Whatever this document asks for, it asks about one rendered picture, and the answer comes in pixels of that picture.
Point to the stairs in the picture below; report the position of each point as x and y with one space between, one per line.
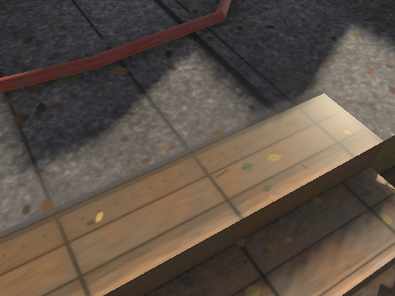
334 236

